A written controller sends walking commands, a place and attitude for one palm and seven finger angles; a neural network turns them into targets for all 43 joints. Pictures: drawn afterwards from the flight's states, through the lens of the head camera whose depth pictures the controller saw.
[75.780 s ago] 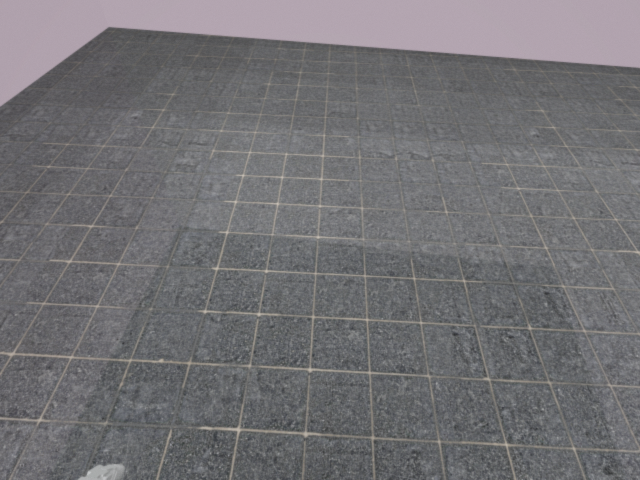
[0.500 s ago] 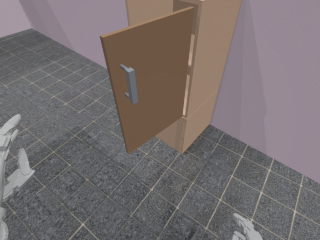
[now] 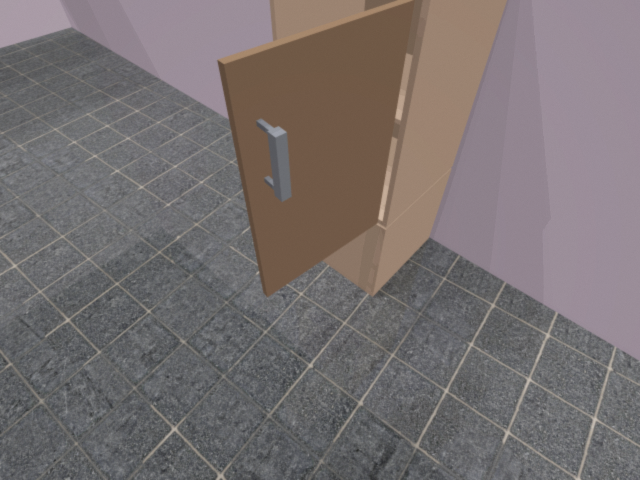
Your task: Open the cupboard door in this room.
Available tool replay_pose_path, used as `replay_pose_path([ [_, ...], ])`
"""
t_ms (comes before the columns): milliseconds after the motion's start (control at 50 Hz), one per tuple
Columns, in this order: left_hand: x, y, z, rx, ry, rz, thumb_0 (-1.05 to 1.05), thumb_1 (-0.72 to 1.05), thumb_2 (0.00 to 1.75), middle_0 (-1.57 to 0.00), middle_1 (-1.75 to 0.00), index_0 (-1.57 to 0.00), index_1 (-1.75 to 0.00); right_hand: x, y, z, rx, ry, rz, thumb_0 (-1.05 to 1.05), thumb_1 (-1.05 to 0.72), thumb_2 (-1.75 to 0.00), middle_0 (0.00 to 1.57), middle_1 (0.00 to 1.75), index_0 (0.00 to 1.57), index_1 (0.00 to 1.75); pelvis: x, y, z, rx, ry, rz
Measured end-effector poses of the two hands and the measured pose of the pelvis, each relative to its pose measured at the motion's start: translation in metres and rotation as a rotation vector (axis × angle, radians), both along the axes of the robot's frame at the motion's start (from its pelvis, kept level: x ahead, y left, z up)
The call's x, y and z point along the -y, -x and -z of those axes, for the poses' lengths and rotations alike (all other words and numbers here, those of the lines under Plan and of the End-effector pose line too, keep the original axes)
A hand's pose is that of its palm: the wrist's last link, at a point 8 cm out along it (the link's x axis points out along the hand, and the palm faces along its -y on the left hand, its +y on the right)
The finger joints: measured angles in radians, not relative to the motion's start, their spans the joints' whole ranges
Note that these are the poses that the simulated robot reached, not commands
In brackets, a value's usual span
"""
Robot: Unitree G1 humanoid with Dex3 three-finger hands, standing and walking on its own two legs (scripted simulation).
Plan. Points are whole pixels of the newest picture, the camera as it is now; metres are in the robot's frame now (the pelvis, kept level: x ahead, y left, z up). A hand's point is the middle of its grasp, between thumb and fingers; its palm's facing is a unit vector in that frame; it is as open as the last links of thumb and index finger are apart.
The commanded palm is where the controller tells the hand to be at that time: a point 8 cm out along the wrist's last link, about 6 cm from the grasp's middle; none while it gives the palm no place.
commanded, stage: let the arm hang, fingers relaxed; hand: left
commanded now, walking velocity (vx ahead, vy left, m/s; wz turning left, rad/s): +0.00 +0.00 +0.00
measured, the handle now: (273, 160) +0.59 +0.11 +0.06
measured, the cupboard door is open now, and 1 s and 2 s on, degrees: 83 83 83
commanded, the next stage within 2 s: look to check the result in 0.56 s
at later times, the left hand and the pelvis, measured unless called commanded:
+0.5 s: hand out of the picture -0.03 +0.16 -0.18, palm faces +0.03 -0.99 -0.14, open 7.4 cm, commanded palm none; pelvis -0.02 +0.01 +0.00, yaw -1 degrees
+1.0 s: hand out of the picture -0.04 +0.17 -0.18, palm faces +0.03 -0.98 -0.18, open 7.4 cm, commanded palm none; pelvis -0.01 +0.01 +0.00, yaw -1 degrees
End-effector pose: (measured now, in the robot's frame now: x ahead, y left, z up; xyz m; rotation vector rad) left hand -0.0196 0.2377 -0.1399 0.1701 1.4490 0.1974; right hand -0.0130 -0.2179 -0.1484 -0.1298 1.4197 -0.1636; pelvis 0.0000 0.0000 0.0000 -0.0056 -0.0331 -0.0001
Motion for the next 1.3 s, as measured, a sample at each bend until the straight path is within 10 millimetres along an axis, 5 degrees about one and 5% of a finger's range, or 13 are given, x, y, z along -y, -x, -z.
replay_pose_path([
  [180,0.009,0.018,-0.001,-0.023,0.019,-0.007,0.0,0.91,0.9,-0.2,-0.29,-0.2,-0.3,-0.027,0.015,0.008,-0.018,-0.061,0.012,0.0,-0.91,-0.9,0.2,0.3,0.2,0.3,-0.008,0.006,-0.001,0.013,-0.006,0.013],
  [420,0.031,0.016,0.009,0.007,0.091,0.001,0.0,0.9,0.9,-0.2,-0.29,-0.2,-0.3,-0.033,0.038,0.005,-0.033,-0.049,0.044,0.0,-0.91,-0.9,0.2,0.3,0.2,0.3,-0.012,0.013,0.0,0.013,-0.007,0.019],
  [680,0.021,0.025,0.007,-0.016,0.068,-0.005,0.0,0.9,0.9,-0.2,-0.29,-0.2,-0.3,-0.037,0.056,0.004,-0.073,-0.051,0.057,0.0,-0.91,-0.9,0.2,0.3,0.2,0.3,-0.014,0.018,0.001,-0.001,-0.007,0.016],
  [900,0.015,0.028,0.004,-0.032,0.047,-0.003,0.0,0.91,0.9,-0.2,-0.29,-0.2,-0.3,-0.035,0.047,0.006,-0.062,-0.057,0.053,0.0,-0.91,-0.9,0.2,0.3,0.2,0.3,-0.013,0.016,0.0,-0.002,-0.008,0.018],
  [1300,0.028,0.0,0.006,0.009,0.066,0.008,0.0,0.91,0.9,-0.2,-0.29,-0.2,-0.3,-0.024,0.018,0.004,-0.024,-0.042,0.036,0.0,-0.91,-0.9,0.2,0.3,0.2,0.3,-0.007,0.004,-0.001,-0.004,-0.011,0.018],
])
